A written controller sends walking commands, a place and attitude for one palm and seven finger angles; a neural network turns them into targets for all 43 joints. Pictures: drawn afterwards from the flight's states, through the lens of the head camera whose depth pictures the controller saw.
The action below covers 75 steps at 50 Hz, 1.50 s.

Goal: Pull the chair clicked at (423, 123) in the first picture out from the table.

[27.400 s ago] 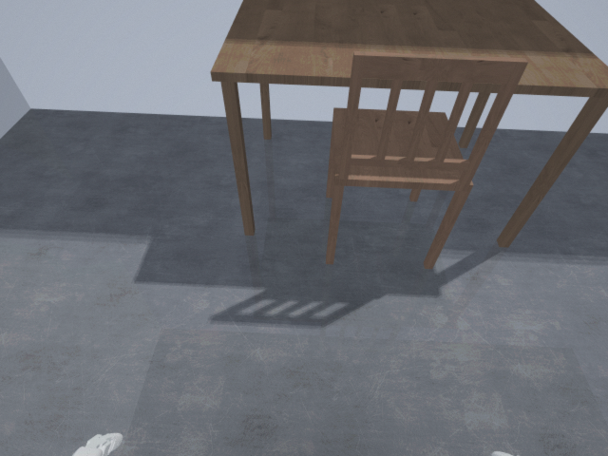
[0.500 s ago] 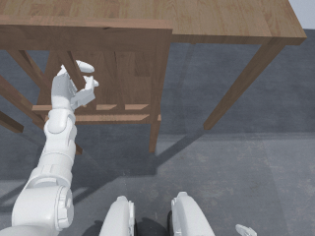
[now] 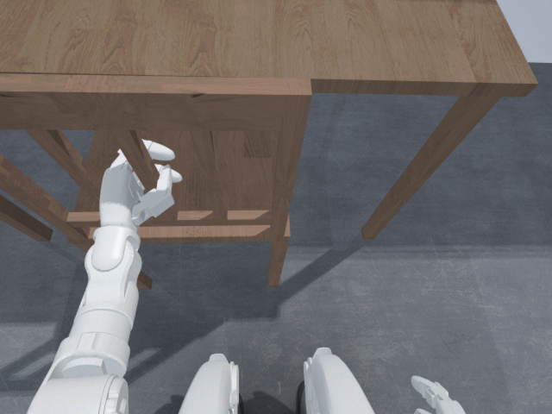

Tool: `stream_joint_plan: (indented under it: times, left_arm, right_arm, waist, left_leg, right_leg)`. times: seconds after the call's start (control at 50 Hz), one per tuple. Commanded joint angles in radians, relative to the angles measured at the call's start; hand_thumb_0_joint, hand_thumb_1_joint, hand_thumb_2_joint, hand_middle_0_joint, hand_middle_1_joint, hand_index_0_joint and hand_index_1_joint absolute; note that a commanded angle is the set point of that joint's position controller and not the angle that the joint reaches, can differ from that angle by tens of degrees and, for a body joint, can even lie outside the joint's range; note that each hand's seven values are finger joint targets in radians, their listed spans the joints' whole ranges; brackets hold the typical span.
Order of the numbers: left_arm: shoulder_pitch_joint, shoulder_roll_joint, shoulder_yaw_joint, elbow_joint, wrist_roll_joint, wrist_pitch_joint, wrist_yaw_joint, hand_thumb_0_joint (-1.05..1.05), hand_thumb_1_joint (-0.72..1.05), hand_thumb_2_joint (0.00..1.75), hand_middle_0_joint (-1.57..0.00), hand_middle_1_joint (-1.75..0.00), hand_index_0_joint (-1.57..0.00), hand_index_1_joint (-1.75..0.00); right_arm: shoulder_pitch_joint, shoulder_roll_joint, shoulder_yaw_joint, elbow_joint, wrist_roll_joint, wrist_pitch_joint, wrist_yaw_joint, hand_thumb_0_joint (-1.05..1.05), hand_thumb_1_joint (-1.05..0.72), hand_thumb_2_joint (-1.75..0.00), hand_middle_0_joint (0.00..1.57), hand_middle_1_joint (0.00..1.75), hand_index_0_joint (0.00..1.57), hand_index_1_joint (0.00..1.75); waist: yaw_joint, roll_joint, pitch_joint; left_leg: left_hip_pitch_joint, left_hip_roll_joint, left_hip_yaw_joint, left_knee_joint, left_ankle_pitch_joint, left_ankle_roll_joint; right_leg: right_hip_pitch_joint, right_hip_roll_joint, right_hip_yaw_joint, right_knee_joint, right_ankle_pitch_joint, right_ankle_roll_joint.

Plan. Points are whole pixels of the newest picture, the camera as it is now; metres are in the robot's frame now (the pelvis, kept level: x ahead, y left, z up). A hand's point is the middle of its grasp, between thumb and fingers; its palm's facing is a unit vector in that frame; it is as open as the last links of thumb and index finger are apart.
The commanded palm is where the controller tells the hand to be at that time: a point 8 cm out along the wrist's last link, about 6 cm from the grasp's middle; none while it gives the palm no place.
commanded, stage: hook a spindle and tug to test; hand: left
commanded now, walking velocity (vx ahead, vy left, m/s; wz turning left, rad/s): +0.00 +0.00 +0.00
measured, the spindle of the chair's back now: (151, 179) +0.44 +0.18 +0.01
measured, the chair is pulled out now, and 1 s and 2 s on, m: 0.03 0.16 0.32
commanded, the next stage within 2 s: step backward, pulling the chair out in 0.08 s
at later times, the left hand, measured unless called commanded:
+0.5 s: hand (164, 212) +0.38 +0.15 +0.03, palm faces +0.05 -0.99 -0.13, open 5.2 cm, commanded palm +0.37 +0.20 +0.02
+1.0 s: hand (185, 276) +0.30 +0.11 +0.03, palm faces +0.05 -0.99 -0.15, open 5.3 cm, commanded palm +0.29 +0.17 +0.03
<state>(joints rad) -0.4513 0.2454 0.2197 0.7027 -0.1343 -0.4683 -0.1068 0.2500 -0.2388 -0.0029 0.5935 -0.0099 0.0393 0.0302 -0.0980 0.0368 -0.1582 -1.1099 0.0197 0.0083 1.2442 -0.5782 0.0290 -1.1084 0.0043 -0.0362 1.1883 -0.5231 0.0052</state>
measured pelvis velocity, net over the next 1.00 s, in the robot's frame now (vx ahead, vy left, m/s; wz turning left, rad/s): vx -0.07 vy -0.01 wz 0.00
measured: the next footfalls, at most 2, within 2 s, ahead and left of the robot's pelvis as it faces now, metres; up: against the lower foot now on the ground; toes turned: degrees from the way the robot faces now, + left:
left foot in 1.60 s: -0.17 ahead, +0.15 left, +0.00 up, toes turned -1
right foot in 1.78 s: -0.13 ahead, -0.11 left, +0.00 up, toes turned -3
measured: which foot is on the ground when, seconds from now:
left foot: down 0.00-1.00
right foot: down 0.00-1.00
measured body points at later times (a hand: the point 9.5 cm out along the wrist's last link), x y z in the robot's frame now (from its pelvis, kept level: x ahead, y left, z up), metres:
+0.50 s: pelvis +0.00 +0.01 +0.08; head +0.09 +0.03 +0.52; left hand +0.38 +0.20 +0.04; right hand +0.08 -0.25 -0.03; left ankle +0.00 +0.10 -0.63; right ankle +0.02 -0.13 -0.63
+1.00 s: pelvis -0.07 -0.01 +0.09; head +0.02 -0.03 +0.53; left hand +0.29 +0.16 +0.04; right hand +0.00 -0.28 -0.04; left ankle -0.03 +0.10 -0.62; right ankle +0.01 -0.12 -0.63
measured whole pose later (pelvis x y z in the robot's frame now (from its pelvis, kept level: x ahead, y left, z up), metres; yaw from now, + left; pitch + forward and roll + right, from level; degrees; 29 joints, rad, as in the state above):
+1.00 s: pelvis -0.07 -0.01 +0.09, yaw +0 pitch +5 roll +0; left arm -0.50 0.15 0.07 1.07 -0.08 -0.25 0.11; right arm 0.22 -0.27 -0.01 0.76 0.07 0.03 -0.11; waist -0.07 0.03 0.11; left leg -0.50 0.00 0.01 0.72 -0.43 -0.02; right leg -0.50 -0.01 -0.03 0.57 -0.16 -0.01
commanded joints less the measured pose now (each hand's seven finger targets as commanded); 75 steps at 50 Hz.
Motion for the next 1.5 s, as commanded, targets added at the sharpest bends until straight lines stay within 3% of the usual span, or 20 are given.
stream_joint_plan:
  times: [0.0, 0.16, 0.18, 0.2, 0.28, 0.36, 0.52, 0.62, 0.72, 0.88, 0.94, 1.0, 1.06, 1.12, 1.16, 1.22, 1.28, 1.32, 1.4, 1.48]
  left_arm:
    - [-0.192, 0.143, 0.017, -0.268, -0.007, -0.086, -0.012, 0.0, 0.9, 0.9, -0.5, -1.45, -0.5, -1.45]
    - [-0.338, 0.153, 0.022, -0.202, -0.002, -0.1, -0.02, 0.0, 0.9, 0.9, -0.5, -1.45, -0.5, -1.45]
    - [-0.407, 0.347, 0.033, -0.366, 0.106, 0.029, 0.092, 0.0, 0.9, 0.9, -0.5, -1.45, -0.5, -1.45]
    - [-0.456, 0.326, 0.0, -0.493, 0.104, 0.082, 0.135, 0.0, 0.9, 0.9, -0.5, -1.45, -0.5, -1.45]
    - [-0.199, 0.177, -0.082, -0.291, 0.11, 0.232, 0.193, 0.0, 0.9, 0.9, -0.5, -1.45, -0.5, -1.45]
    - [-0.275, 0.152, -0.119, -0.019, 0.119, 0.273, 0.224, 0.0, 0.9, 0.9, -0.5, -1.45, -0.5, -1.45]
    - [-0.347, 0.108, -0.161, 0.159, 0.125, 0.215, 0.199, 0.0, 0.9, 0.9, -0.5, -1.45, -0.5, -1.45]
    - [-0.305, 0.108, -0.147, 0.142, 0.117, 0.188, 0.193, 0.0, 0.9, 0.9, -0.5, -1.45, -0.5, -1.45]
    - [-0.28, 0.125, -0.135, 0.117, 0.112, 0.179, 0.195, 0.0, 0.9, 0.9, -0.5, -1.45, -0.5, -1.45]
    - [-0.327, 0.199, -0.129, 0.194, 0.109, 0.175, 0.232, 0.0, 0.9, 0.9, -0.5, -1.45, -0.5, -1.45]
    - [-0.334, 0.153, -0.164, 0.196, 0.11, 0.193, 0.235, 0.0, 0.9, 0.9, -0.5, -1.45, -0.5, -1.45]
    - [-0.334, 0.128, -0.177, 0.19, 0.106, 0.21, 0.235, 0.0, 0.9, 0.9, -0.5, -1.45, -0.5, -1.45]
    - [-0.34, 0.064, -0.223, 0.147, 0.095, 0.209, 0.228, 0.0, 0.9, 0.9, -0.5, -1.45, -0.5, -1.45]
    - [-0.385, 0.0, -0.268, 0.1, 0.084, 0.209, 0.215, 0.0, 0.9, 0.9, -0.5, -1.45, -0.5, -1.45]
    - [-0.395, 0.004, -0.254, 0.1, 0.09, 0.207, 0.217, 0.0, 0.9, 0.9, -0.5, -1.45, -0.5, -1.45]
    - [-0.388, 0.029, -0.233, 0.117, 0.102, 0.199, 0.217, 0.0, 0.9, 0.9, -0.5, -1.45, -0.5, -1.45]
    - [-0.393, 0.056, -0.223, 0.155, 0.124, 0.194, 0.211, 0.0, 0.9, 0.9, -0.5, -1.45, -0.5, -1.45]
    - [-0.395, 0.093, -0.196, 0.155, 0.116, 0.181, 0.219, 0.0, 0.9, 0.9, -0.5, -1.45, -0.5, -1.45]
    - [-0.336, 0.158, -0.17, 0.205, 0.117, 0.179, 0.231, 0.0, 0.9, 0.9, -0.5, -1.45, -0.5, -1.45]
    - [-0.336, 0.152, -0.149, 0.197, 0.121, 0.205, 0.23, 0.0, 0.9, 0.9, -0.5, -1.45, -0.5, -1.45]
  right_arm:
    - [0.091, -0.149, -0.058, -0.088, 0.002, -0.032, -0.011, 0.0, -0.9, -0.9, 0.2, 0.3, 0.2, 0.3]
    - [0.076, -0.151, -0.052, -0.057, -0.001, -0.051, -0.031, 0.0, -0.9, -0.9, 0.2, 0.3, 0.2, 0.3]
    - [0.13, -0.125, -0.046, -0.164, 0.051, 0.018, -0.057, 0.0, -0.9, -0.9, 0.2, 0.3, 0.2, 0.3]
    - [0.142, -0.128, -0.06, -0.18, 0.064, 0.032, -0.086, 0.0, -0.9, -0.9, 0.2, 0.3, 0.2, 0.3]
    - [0.09, -0.121, -0.042, -0.151, 0.073, 0.06, -0.129, 0.0, -0.9, -0.9, 0.2, 0.3, 0.2, 0.3]
    - [0.113, -0.146, -0.034, -0.07, 0.064, 0.073, -0.145, 0.0, -0.9, -0.9, 0.2, 0.3, 0.2, 0.3]
    - [0.105, -0.147, -0.052, -0.012, 0.051, 0.061, -0.145, 0.0, -0.9, -0.9, 0.2, 0.3, 0.2, 0.3]
    - [0.056, -0.145, -0.054, -0.015, 0.04, 0.035, -0.136, 0.0, -0.9, -0.9, 0.2, 0.3, 0.2, 0.3]
    - [0.052, -0.149, -0.062, -0.007, 0.052, 0.015, -0.147, 0.0, -0.9, -0.9, 0.2, 0.3, 0.2, 0.3]
    - [0.049, -0.155, -0.065, 0.064, 0.075, -0.032, -0.158, 0.0, -0.9, -0.9, 0.2, 0.3, 0.2, 0.3]
    - [0.015, -0.156, -0.054, 0.084, 0.078, -0.044, -0.154, 0.0, -0.9, -0.9, 0.2, 0.3, 0.2, 0.3]
    - [0.025, -0.165, -0.048, 0.11, 0.075, -0.054, -0.16, 0.0, -0.9, -0.9, 0.2, 0.3, 0.2, 0.3]
    - [-0.003, -0.175, -0.047, 0.074, 0.072, -0.056, -0.174, 0.0, -0.9, -0.9, 0.2, 0.3, 0.2, 0.3]
    - [-0.036, -0.148, -0.037, 0.03, 0.068, -0.053, -0.165, 0.0, -0.9, -0.9, 0.2, 0.3, 0.2, 0.3]
    - [-0.036, -0.145, -0.04, 0.034, 0.058, -0.057, -0.168, 0.0, -0.9, -0.9, 0.2, 0.3, 0.2, 0.3]
    - [0.011, -0.149, -0.054, 0.061, 0.052, -0.066, -0.166, 0.0, -0.9, -0.9, 0.2, 0.3, 0.2, 0.3]
    - [-0.03, -0.151, -0.052, 0.068, 0.037, -0.073, -0.168, 0.0, -0.9, -0.9, 0.2, 0.3, 0.2, 0.3]
    - [-0.015, -0.145, -0.057, 0.084, 0.049, -0.078, -0.168, 0.0, -0.9, -0.9, 0.2, 0.3, 0.2, 0.3]
    - [0.005, -0.127, -0.058, 0.102, 0.056, -0.092, -0.165, 0.0, -0.9, -0.9, 0.2, 0.3, 0.2, 0.3]
    - [-0.019, -0.139, -0.042, 0.11, 0.053, -0.103, -0.15, 0.0, -0.9, -0.9, 0.2, 0.3, 0.2, 0.3]
  waist:
    - [0.008, 0.033, -0.503]
    - [-0.03, 0.029, -0.445]
    - [0.035, 0.075, -0.656]
    - [0.019, 0.128, -0.679]
    - [0.014, 0.073, -0.473]
    - [-0.001, -0.05, -0.281]
    - [0.03, 0.197, -0.249]
    - [0.05, 0.196, -0.188]
    - [0.05, 0.023, -0.205]
    - [0.046, -0.129, -0.172]
    - [0.06, -0.135, -0.158]
    - [0.034, -0.121, -0.185]
    - [0.054, -0.004, -0.15]
    - [0.073, 0.128, -0.125]
    - [0.076, 0.144, -0.095]
    - [0.056, 0.04, -0.163]
    - [0.067, 0.085, -0.043]
    - [0.066, 0.022, -0.109]
    - [0.07, -0.202, -0.127]
    - [0.078, -0.228, -0.151]
  left_leg:
    - [0.342, -0.01, -0.035, -0.129, 0.544, -0.021]
    - [0.273, -0.017, -0.034, -0.101, 0.451, -0.017]
    - [0.591, -0.009, -0.008, -0.305, 0.438, 0.0]
    - [0.682, -0.011, -0.004, -0.354, 0.487, 0.0]
    - [0.684, 0.035, -0.066, -0.441, 0.617, -0.004]
    - [0.628, 0.086, -0.073, -0.53, 0.61, -0.002]
    - [0.883, 0.184, -0.154, -0.635, 0.975, 0.008]
    - [0.848, 0.234, -0.184, -0.709, 0.873, 0.039]
    - [0.745, 0.205, -0.131, -0.678, 0.696, 0.015]
    - [0.742, 0.013, -0.02, -0.515, 0.141, -0.047]
    - [0.711, 0.004, -0.054, -0.467, 0.103, -0.048]
    - [0.788, 0.027, -0.066, -0.626, 0.23, -0.044]
    - [0.785, 0.128, -0.136, -0.79, 0.506, 0.003]
    - [0.721, 0.221, -0.174, -0.879, 0.332, 0.055]
    - [0.717, 0.252, -0.19, -0.855, 0.438, 0.07]
    - [0.855, 0.219, -0.123, -0.717, 0.713, 0.041]
    - [0.712, 0.198, -0.104, -0.753, 0.525, 0.01]
    - [0.706, 0.172, -0.08, -0.705, 0.397, -0.001]
    - [0.766, -0.015, -0.009, -0.414, 0.068, -0.064]
    - [0.707, -0.016, -0.082, -0.333, 0.036, -0.061]
  right_leg:
    - [0.305, 0.012, 0.007, -0.105, 0.46, -0.031]
    - [0.246, 0.007, 0.015, -0.094, 0.401, -0.027]
    - [0.634, -0.059, 0.099, -0.293, 0.45, -0.044]
    - [0.706, -0.057, 0.098, -0.349, 0.594, -0.038]
    - [0.661, -0.064, 0.066, -0.375, 0.682, -0.026]
    - [0.709, -0.1, 0.078, -0.465, 0.748, 0.002]
    - [0.658, -0.053, 0.06, -0.487, 0.464, -0.006]
    - [0.704, -0.043, 0.059, -0.465, 0.299, -0.014]
    - [0.838, -0.076, 0.093, -0.532, 0.58, -0.02]
    - [0.813, -0.298, 0.339, -0.83, 0.489, -0.066]
    - [0.869, -0.346, 0.321, -0.854, 0.508, -0.095]
    - [0.893, -0.301, 0.205, -0.773, 0.632, -0.076]
    - [0.864, -0.116, 0.074, -0.645, 0.504, 0.013]
    - [0.84, -0.059, 0.042, -0.495, 0.2, 0.005]
    - [0.811, -0.05, 0.046, -0.434, 0.197, -0.005]
    - [0.832, -0.063, 0.064, -0.537, 0.467, 0.0]
    - [0.817, -0.093, 0.082, -0.524, 0.45, -0.011]
    - [0.83, -0.107, 0.127, -0.573, 0.38, -0.02]
    - [0.711, -0.332, 0.387, -0.911, 0.149, -0.108]
    - [0.845, -0.365, 0.331, -0.863, 0.382, -0.14]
